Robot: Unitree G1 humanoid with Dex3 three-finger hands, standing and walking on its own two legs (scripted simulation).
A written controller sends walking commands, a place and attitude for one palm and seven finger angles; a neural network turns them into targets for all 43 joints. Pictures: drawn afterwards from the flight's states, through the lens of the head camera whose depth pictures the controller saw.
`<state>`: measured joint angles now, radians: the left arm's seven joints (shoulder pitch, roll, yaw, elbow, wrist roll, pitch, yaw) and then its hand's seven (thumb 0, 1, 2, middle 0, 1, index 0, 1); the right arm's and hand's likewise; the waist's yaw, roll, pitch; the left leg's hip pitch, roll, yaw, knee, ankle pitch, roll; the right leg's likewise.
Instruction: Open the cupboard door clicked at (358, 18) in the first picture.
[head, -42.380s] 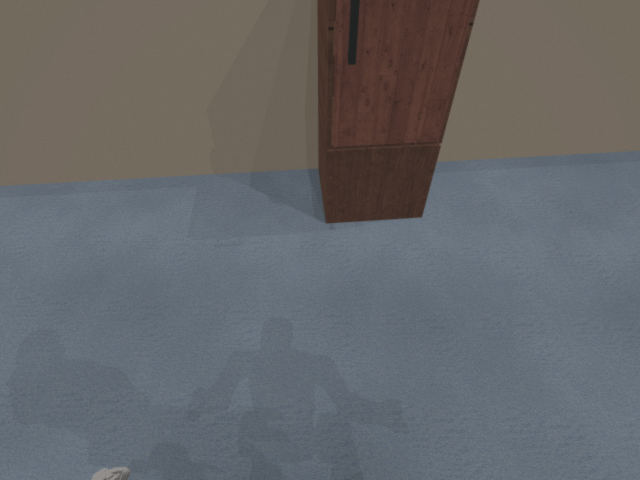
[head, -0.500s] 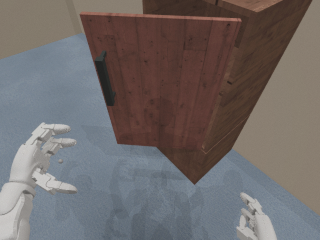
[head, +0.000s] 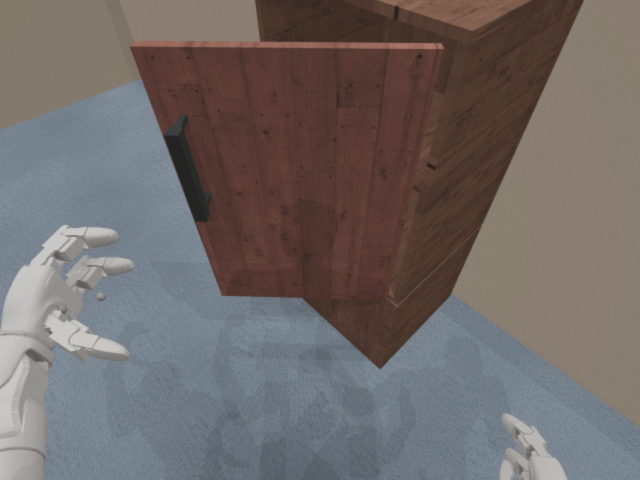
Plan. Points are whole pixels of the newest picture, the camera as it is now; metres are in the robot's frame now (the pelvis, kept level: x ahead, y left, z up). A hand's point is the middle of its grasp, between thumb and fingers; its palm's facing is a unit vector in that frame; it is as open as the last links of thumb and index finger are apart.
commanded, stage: raise the hand with hooked fingers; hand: left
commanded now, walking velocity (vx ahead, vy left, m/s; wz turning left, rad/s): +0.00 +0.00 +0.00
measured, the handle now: (192, 171) +0.54 +0.24 +0.08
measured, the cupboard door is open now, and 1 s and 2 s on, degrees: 44 44 44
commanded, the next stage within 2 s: move the hooked fingers beside the handle in 0.26 s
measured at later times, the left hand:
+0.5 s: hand (95, 295) +0.29 +0.28 +0.10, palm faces +0.08 -1.00 -0.03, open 14.0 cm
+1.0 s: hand (116, 249) +0.36 +0.29 +0.09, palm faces +0.05 -1.00 -0.01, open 14.0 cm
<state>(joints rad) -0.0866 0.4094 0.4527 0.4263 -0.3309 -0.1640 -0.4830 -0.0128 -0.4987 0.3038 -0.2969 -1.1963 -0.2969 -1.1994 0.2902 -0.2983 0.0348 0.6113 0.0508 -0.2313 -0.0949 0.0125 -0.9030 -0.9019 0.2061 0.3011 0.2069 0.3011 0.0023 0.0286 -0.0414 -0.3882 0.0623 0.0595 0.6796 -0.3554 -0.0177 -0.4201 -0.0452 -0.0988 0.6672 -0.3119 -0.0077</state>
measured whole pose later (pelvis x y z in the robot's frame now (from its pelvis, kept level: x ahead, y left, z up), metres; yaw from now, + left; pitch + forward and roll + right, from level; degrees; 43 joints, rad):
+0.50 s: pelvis -0.01 +0.00 +0.00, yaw +1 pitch +3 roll +0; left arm -0.16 0.41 0.44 0.49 -0.31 -0.18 -0.47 -0.01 -0.50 0.30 -0.30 -1.20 -0.30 -1.20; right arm 0.26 -0.28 0.05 0.62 0.05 -0.24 -0.11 0.01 -0.90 -0.90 0.21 0.30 0.21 0.30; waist 0.02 0.03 -0.03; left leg -0.39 0.05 0.05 0.68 -0.35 -0.01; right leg -0.41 -0.05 -0.11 0.66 -0.30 0.00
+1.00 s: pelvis +0.00 +0.01 +0.00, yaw +0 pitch +8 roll -1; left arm -0.41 0.50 0.49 0.79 -0.26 -0.24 -0.50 -0.01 -0.50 0.30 -0.30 -1.20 -0.30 -1.20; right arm 0.34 -0.30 0.04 0.64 0.04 -0.15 -0.09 0.01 -0.90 -0.90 0.21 0.30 0.21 0.30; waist -0.04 0.01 -0.04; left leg -0.49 0.06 0.07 0.72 -0.37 0.00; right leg -0.51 -0.05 -0.09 0.69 -0.31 0.00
